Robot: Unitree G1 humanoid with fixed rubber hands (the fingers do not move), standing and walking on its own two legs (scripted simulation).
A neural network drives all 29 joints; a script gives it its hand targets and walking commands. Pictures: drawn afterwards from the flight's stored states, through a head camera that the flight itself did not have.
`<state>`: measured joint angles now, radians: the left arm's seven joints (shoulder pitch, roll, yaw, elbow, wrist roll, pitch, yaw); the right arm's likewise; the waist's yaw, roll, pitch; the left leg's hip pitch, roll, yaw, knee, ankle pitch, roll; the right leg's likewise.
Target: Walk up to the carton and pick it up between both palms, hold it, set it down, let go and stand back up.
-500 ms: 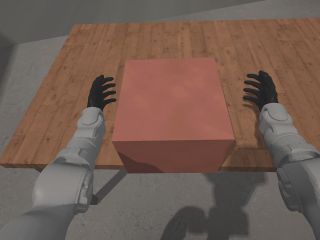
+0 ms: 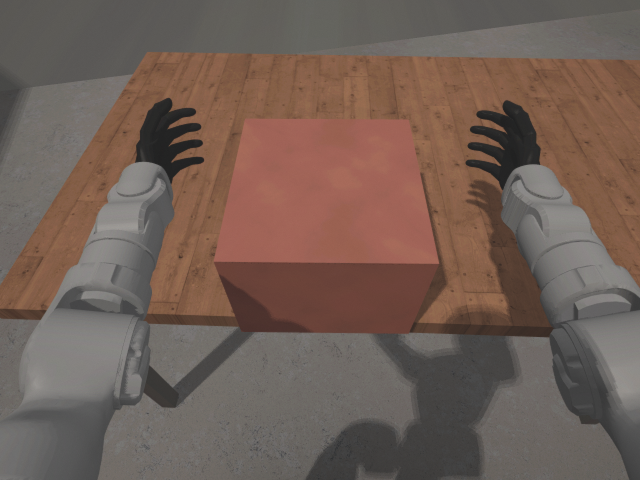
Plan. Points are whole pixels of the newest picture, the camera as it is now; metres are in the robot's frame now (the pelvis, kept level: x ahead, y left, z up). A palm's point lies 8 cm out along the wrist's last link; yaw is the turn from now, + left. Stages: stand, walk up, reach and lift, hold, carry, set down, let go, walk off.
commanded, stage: set down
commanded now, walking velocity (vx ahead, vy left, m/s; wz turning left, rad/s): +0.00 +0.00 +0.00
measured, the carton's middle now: (325, 224) +0.46 +0.04 +0.03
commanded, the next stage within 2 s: none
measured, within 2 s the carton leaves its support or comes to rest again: neither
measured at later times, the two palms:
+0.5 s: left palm (147, 243) +0.38 +0.26 +0.08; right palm (507, 256) +0.38 -0.19 +0.07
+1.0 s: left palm (140, 277) +0.33 +0.25 +0.08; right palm (528, 298) +0.32 -0.20 +0.08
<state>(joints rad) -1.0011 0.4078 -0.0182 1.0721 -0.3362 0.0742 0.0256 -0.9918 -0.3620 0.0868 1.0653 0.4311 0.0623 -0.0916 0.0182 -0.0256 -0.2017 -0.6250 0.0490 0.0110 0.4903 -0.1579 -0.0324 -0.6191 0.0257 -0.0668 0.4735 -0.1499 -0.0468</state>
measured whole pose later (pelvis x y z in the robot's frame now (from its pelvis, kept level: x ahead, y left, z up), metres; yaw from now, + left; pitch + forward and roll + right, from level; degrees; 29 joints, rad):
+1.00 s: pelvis +0.03 +0.02 +0.02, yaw -2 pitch -2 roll +0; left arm -0.17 0.23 0.13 0.26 -0.14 0.23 0.01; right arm -0.18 -0.28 0.02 0.41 0.32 0.05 -0.03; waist 0.01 -0.02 0.01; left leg -0.11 0.02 0.05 0.35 -0.19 0.00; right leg -0.12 0.01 0.00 0.33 -0.17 -0.01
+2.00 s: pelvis +0.05 +0.03 +0.02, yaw -2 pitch -5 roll +0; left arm 0.28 0.22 0.02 0.26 -0.09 0.09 0.01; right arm 0.29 -0.18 0.01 0.33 0.12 -0.06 -0.01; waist 0.03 0.00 0.08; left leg -0.03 0.01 0.04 0.34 -0.23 0.00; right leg -0.04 0.01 0.01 0.33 -0.21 -0.01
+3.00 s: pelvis +0.03 +0.02 +0.01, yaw -2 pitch -6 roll +0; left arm 0.20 0.20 0.00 0.54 -0.01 0.13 0.02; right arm 0.18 -0.15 -0.03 0.73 -0.04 -0.18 0.02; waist 0.01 0.00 0.10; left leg -0.06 0.02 0.04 0.41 -0.25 0.00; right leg -0.07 0.01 0.00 0.41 -0.23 -0.01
